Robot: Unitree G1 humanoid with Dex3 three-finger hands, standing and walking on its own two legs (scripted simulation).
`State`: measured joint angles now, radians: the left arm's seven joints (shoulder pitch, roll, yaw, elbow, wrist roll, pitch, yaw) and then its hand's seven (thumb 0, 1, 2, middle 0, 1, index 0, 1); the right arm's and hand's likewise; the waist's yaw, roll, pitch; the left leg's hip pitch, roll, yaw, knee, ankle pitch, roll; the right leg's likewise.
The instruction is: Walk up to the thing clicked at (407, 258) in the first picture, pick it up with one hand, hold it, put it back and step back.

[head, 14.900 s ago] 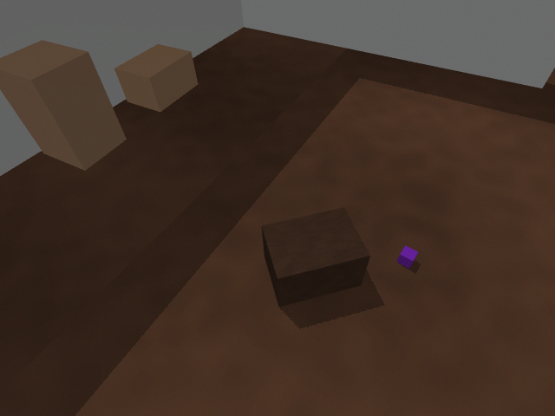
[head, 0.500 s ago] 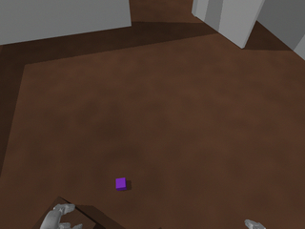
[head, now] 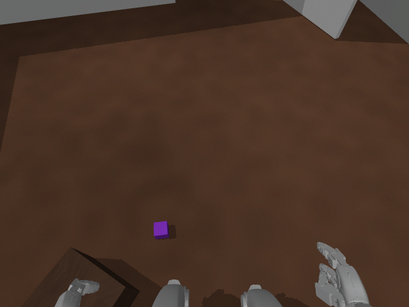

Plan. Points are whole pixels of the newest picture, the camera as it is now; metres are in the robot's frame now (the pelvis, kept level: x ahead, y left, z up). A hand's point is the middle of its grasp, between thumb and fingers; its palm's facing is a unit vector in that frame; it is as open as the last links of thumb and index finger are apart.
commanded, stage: rise first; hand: left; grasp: from above
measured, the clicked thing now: (161, 230) +0.45 +0.21 -0.66
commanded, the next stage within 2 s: none
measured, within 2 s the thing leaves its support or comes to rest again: neither
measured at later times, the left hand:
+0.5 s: hand (114, 280) +0.22 +0.27 -0.32, palm faces -0.43 -0.47 -0.77, open 13.4 cm
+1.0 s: hand (133, 251) +0.32 +0.27 -0.45, palm faces -0.46 -0.06 -0.89, open 12.6 cm
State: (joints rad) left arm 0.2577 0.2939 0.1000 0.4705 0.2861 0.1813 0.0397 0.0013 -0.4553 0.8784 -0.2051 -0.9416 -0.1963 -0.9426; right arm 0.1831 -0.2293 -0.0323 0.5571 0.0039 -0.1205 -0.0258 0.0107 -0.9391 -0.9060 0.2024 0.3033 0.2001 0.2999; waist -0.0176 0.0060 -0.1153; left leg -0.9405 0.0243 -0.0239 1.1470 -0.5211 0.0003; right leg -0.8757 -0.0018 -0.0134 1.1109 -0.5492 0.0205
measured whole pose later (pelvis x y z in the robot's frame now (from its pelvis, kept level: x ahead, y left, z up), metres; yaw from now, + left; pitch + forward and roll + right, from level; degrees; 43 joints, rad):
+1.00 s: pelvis -0.10 +0.00 -0.30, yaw -5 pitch +33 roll -6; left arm -0.71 0.61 0.06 1.21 1.13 -0.15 0.33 0.00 -0.27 0.81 -0.31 -0.79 -0.30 -0.79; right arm 0.14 -0.26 -0.03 0.77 -0.08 -0.06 0.06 0.01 -0.89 -0.89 0.20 0.30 0.20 0.30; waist -0.12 0.00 -0.12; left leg -2.17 0.03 -0.10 2.21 -0.62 -0.01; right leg -2.08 0.03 -0.05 2.17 -0.68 0.02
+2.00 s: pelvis -0.08 +0.00 -0.36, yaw -9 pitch +34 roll -8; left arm -0.90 0.72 0.13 1.44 1.21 -0.17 0.43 0.00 -0.28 0.79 -0.29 -0.82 -0.29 -0.80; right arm 0.12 -0.26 0.05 0.77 -0.15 -0.05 0.13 0.00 -0.90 -0.90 0.20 0.30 0.20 0.30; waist -0.19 -0.03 -0.05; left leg -2.33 0.04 -0.15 2.41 -0.69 -0.01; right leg -2.23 0.06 -0.09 2.34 -0.72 0.03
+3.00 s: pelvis -0.08 +0.00 -0.37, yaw -10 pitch +33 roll -9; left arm -0.98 0.82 0.13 1.48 1.21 -0.15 0.40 0.00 -0.24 0.76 -0.34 -0.76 -0.34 -0.76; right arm 0.13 -0.27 0.12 0.73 -0.16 -0.06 0.15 0.00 -0.90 -0.90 0.20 0.30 0.20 0.30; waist -0.24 -0.03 -0.01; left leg -2.36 0.03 -0.18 2.45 -0.68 -0.01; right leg -2.25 0.06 -0.11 2.37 -0.72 0.04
